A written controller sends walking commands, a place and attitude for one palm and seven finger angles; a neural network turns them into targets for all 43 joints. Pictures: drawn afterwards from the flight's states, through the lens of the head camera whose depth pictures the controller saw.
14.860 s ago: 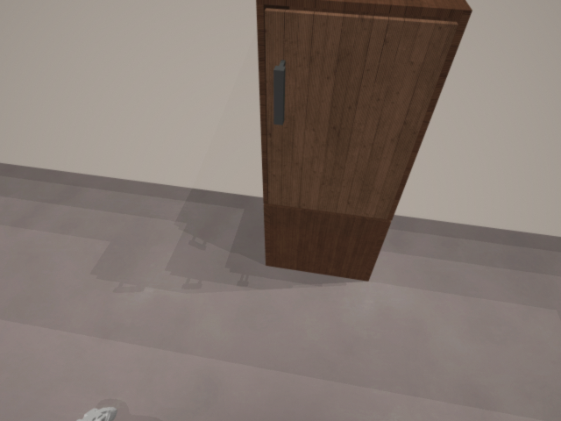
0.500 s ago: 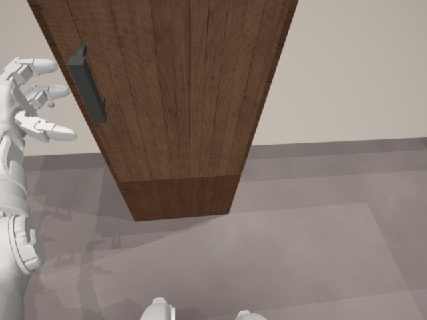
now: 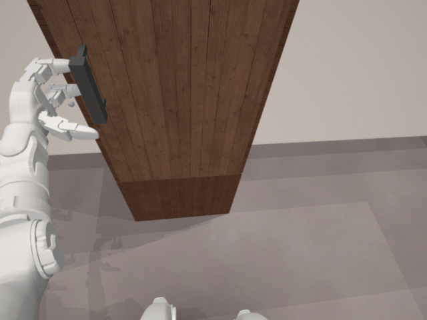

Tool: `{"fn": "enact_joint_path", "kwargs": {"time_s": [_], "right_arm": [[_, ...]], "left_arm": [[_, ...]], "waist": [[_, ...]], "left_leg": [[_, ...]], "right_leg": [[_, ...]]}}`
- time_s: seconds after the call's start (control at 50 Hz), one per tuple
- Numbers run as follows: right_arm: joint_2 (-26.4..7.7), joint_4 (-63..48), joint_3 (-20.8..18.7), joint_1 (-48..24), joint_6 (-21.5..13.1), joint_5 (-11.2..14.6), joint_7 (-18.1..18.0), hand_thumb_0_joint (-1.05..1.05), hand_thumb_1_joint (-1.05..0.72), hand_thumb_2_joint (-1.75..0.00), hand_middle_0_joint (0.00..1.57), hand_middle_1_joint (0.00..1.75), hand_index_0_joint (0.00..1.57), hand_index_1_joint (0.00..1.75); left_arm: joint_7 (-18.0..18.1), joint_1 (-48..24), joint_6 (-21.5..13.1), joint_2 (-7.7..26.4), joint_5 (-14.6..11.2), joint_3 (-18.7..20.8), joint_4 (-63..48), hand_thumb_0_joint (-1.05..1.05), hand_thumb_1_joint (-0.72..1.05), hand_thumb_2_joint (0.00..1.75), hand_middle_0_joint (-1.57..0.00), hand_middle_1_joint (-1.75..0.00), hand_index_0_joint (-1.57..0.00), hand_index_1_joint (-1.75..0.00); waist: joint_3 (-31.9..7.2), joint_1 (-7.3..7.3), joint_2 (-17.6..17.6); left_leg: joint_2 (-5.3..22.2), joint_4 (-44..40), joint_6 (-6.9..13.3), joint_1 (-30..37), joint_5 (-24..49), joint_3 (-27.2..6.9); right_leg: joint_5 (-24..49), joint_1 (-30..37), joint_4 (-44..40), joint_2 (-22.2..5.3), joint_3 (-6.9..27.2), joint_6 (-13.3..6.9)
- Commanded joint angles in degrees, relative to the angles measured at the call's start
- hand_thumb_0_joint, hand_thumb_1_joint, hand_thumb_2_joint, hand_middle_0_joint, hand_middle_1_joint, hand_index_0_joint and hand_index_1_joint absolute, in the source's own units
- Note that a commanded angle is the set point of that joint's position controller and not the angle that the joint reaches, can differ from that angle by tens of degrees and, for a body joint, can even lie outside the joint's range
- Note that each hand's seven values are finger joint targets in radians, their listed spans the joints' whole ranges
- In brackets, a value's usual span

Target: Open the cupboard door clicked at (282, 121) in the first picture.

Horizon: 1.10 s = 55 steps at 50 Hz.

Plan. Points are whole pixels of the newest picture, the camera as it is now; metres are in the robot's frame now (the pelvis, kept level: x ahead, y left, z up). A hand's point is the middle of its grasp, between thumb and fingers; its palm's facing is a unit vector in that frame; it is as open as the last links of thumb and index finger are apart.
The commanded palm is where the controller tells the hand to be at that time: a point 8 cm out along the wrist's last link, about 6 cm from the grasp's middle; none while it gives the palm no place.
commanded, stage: slide the fingers in behind the handle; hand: left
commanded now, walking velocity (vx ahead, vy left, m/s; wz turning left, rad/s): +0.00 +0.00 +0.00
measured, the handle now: (92, 86) +0.53 +0.21 +0.12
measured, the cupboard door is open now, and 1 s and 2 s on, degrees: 0 0 0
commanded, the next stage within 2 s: close the thumb around the handle in 1.20 s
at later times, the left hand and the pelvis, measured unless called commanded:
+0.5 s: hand (92, 106) +0.47 +0.20 +0.12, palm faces +0.05 -1.00 +0.01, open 14.0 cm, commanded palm +0.44 +0.25 +0.12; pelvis +0.00 -0.01 +0.00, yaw +1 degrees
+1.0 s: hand (100, 105) +0.48 +0.19 +0.12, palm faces +0.08 -1.00 +0.00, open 14.0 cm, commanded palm +0.45 +0.23 +0.12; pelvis +0.00 -0.01 +0.00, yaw +1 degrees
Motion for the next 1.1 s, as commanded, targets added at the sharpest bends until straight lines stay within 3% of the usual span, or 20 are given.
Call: {"fn": "enact_joint_path", "kwargs": {"time_s": [0.0,0.06,0.1,0.16,0.18,0.2,0.24,0.34,0.4,0.48,0.52,0.6,0.66,0.72,0.78,0.84,0.9,0.94,1.02,1.08], "right_arm": [[-9.95,-4.25,-4.38,5.65,-1.34,-0.24,-0.17,0.0,-0.9,-0.9,0.2,0.3,0.2,0.3],[-9.84,-4.35,-4.33,5.49,-1.1,-0.19,-0.09,0.0,-0.9,-0.9,0.2,0.3,0.2,0.3],[-10.14,-4.36,-4.32,5.61,-0.93,-0.08,-0.26,0.0,-0.9,-0.9,0.2,0.3,0.2,0.3],[-9.56,-4.24,-4.24,5.24,-1.14,-0.13,-0.34,0.0,-0.9,-0.9,0.2,0.3,0.2,0.3],[-9.73,-4.04,-4.44,5.52,-1.3,-0.28,-0.29,0.0,-0.9,-0.9,0.2,0.3,0.2,0.3],[-9.44,-4.02,-4.37,5.14,-1.42,-0.22,-0.16,0.0,-0.9,-0.9,0.2,0.3,0.2,0.3],[-9.37,-3.74,-4.59,5.08,-1.67,-0.31,-0.09,0.0,-0.9,-0.9,0.2,0.3,0.2,0.3],[-9.35,-3.42,-4.45,4.89,-1.59,-0.19,0.0,0.0,-0.9,-0.9,0.2,0.3,0.2,0.3],[-9.25,-3.69,-4.3,4.6,-1.38,-0.23,0.2,0.0,-0.9,-0.9,0.2,0.3,0.2,0.3],[-9.33,-4.2,-4.45,4.6,-1.42,-0.33,0.11,0.0,-0.9,-0.9,0.2,0.3,0.2,0.3],[-9.22,-3.93,-4.23,4.76,-1.46,-0.46,0.01,0.0,-0.9,-0.9,0.2,0.3,0.2,0.3],[-9.07,-3.55,-4.28,4.64,-1.6,-0.45,0.12,0.0,-0.9,-0.9,0.2,0.3,0.2,0.3],[-8.99,-3.41,-4.51,4.66,-1.71,-0.46,0.17,0.0,-0.9,-0.9,0.2,0.3,0.2,0.3],[-8.66,-3.22,-4.47,4.76,-1.81,-0.39,0.23,0.0,-0.9,-0.9,0.2,0.3,0.2,0.3],[-8.95,-2.88,-4.53,4.77,-1.81,-0.29,0.21,0.0,-0.9,-0.9,0.2,0.3,0.2,0.3],[-9.36,-2.73,-4.37,5.14,-1.83,-0.48,0.17,0.0,-0.9,-0.9,0.2,0.3,0.2,0.3],[-8.93,-2.89,-4.46,5.29,-1.84,-0.65,0.41,0.0,-0.9,-0.9,0.2,0.3,0.2,0.3],[-9.16,-2.82,-4.53,5.41,-1.88,-0.61,0.38,0.0,-0.9,-0.9,0.2,0.3,0.2,0.3],[-8.83,-2.71,-4.57,5.54,-2.04,-0.72,0.47,0.0,-0.9,-0.9,0.2,0.3,0.2,0.3],[-9.23,-2.53,-4.67,5.81,-1.83,-0.67,0.41,0.0,-0.9,-0.9,0.2,0.3,0.2,0.3]], "left_arm": [[0.21,-22.49,-3.41,13.71,-1.48,0.14,-14.17,0.0,-0.5,0.3,-0.3,-1.2,-0.3,-1.2],[0.45,-21.79,-2.09,11.75,-1.92,-0.97,-13.18,0.0,-0.5,0.3,-0.3,-1.2,-0.3,-1.2],[0.75,-22.69,-1.49,13.59,-2.1,0.45,-12.36,0.0,-0.5,0.3,-0.3,-1.2,-0.3,-1.2],[1.48,-24.78,-2.08,10.63,-1.83,-1.93,-13.78,0.0,-0.5,0.3,-0.3,-1.2,-0.3,-1.2],[1.96,-26.34,-2.85,11.8,-1.74,-0.82,-15.71,0.0,-0.5,0.3,-0.3,-1.2,-0.3,-1.2],[2.12,-25.37,-3.12,10.11,-1.57,-2.19,-15.51,0.0,-0.5,0.3,-0.3,-1.2,-0.3,-1.2],[2.78,-26.35,-4.52,10.06,-1.55,-1.77,-17.66,0.0,-0.5,0.3,-0.3,-1.2,-0.3,-1.2],[3.31,-23.8,-3.76,9.83,-1.51,-1.51,-15.23,0.0,-0.5,0.3,-0.3,-1.2,-0.3,-1.2],[3.76,-23.38,-2.29,8.05,-1.11,-3.18,-13.37,0.0,-0.5,0.3,-0.3,-1.2,-0.3,-1.2],[5.05,-23.81,-2.84,10.27,-1.3,-0.57,-14.81,0.0,-0.5,0.3,-0.3,-1.2,-0.3,-1.2],[5.35,-25.01,-3.64,10.08,-1.41,-0.83,-14.59,0.0,-0.5,0.3,-0.3,-1.2,-0.3,-1.2],[5.37,-26.11,-4.18,9.06,-0.55,-2.32,-13.28,0.0,-0.5,0.3,-0.3,-1.2,-0.3,-1.2],[4.97,-25.07,-4.69,8.63,-0.91,-2.16,-14.4,0.0,-0.5,0.3,-0.3,-1.2,-0.3,-1.2],[4.73,-26.06,-4.49,5.24,-1.46,-4.81,-14.83,0.0,-0.5,0.3,-0.3,-1.2,-0.3,-1.2],[5.6,-26.7,-3.4,5.38,-1.39,-4.53,-13.36,0.0,-0.5,0.3,-0.3,-1.2,-0.3,-1.2],[7.07,-27.78,-3.34,9.51,-0.55,-1.48,-12.18,0.0,-0.5,0.3,-0.3,-1.2,-0.3,-1.2],[7.0,-26.94,-3.78,6.85,0.31,-3.74,-12.44,0.0,-0.5,0.3,-0.3,-1.2,-0.3,-1.2],[6.78,-27.23,-4.61,8.39,0.21,-2.54,-12.82,0.0,-0.5,0.3,-0.3,-1.2,-0.3,-1.2],[6.38,-28.76,-5.12,4.73,-0.72,-4.96,-13.94,0.0,-0.5,0.3,-0.3,-1.2,-0.3,-1.2],[6.89,-27.13,-4.29,7.76,-0.66,-2.12,-12.67,0.0,-0.5,0.3,-0.3,-1.2,-0.3,-1.2]], "waist": [[-22.84,1.03,7.57],[-20.01,0.37,5.25],[-18.49,0.37,3.12],[-18.65,-0.27,4.77],[-20.32,-0.05,5.83],[-19.9,-0.13,6.8],[-22.56,0.02,7.56],[-22.31,0.51,5.93],[-18.71,0.23,4.84],[-20.77,0.76,2.89],[-19.27,0.12,1.68],[-19.15,-0.27,3.13],[-21.94,0.25,4.33],[-20.54,-0.51,4.97],[-18.96,-0.67,4.02],[-19.29,-0.3,2.54],[-19.88,-0.39,4.1],[-21.54,-0.29,3.69],[-21.43,-0.83,5.5],[-22.37,-0.03,3.44]], "left_leg": [[-1.57,-5.33,1.42,28.11,16.67,-0.84],[-1.59,-5.64,1.66,26.39,15.29,-0.67],[-1.72,-6.02,1.93,24.36,14.08,-0.6],[-1.8,-5.9,1.81,25.77,14.25,-0.68],[-1.73,-5.69,1.75,27.06,14.91,-1.02],[-1.78,-5.65,1.64,27.75,14.85,-0.97],[-1.77,-5.18,1.59,29.52,15.83,-1.12],[-1.87,-5.33,1.65,27.73,16.19,-0.75],[-1.95,-5.95,1.65,25.53,13.34,-0.67],[-2.18,-5.8,1.92,24.79,13.47,-0.11],[-2.35,-5.55,2.13,23.36,12.8,-0.09],[-2.34,-5.6,2.05,23.19,11.44,0.04],[-2.3,-5.14,1.99,25.12,13.33,0.2],[-2.32,-5.05,1.93,25.68,13.18,-0.12],[-2.18,-5.61,1.94,24.53,11.19,-0.24],[-2.29,-5.84,2.1,22.61,10.4,-0.28],[-2.36,-5.41,1.98,24.11,11.95,-0.14],[-2.25,-5.09,1.97,24.34,12.38,-0.14],[-2.15,-5.08,1.7,26.76,13.54,-0.82],[-2.04,-5.24,1.74,25.65,14.09,-0.72]], "right_leg": [[17.99,-0.9,-6.47,2.08,-3.27,-2.51],[17.85,-0.86,-7.09,2.09,-3.37,-2.3],[17.78,0.16,-7.42,1.98,-3.13,-2.24],[17.45,-0.94,-7.38,1.86,-3.05,-2.23],[17.5,-1.27,-7.11,1.9,-2.96,-2.35],[17.04,-1.72,-7.24,1.93,-2.99,-2.45],[17.65,-1.55,-6.9,2.03,-2.83,-2.45],[19.16,0.16,-6.62,1.83,-2.86,-2.39],[16.99,-0.69,-7.27,1.72,-3.14,-2.32],[18.24,1.79,-7.37,1.68,-2.48,-2.1],[18.33,2.3,-7.48,1.67,-2.3,-2.12],[17.28,1.23,-7.46,1.51,-2.01,-1.92],[18.95,1.77,-7.18,1.57,-1.97,-2.04],[18.15,0.51,-7.27,1.73,-2.4,-2.24],[16.4,-0.64,-7.8,1.66,-2.39,-2.03],[15.86,0.44,-7.57,1.48,-2.1,-1.89],[16.72,-0.24,-7.33,1.49,-2.24,-2.07],[17.24,0.24,-7.05,1.53,-2.04,-2.02],[16.78,-1.14,-6.82,1.84,-2.83,-2.4],[17.83,0.25,-6.75,1.8,-2.69,-2.2]]}}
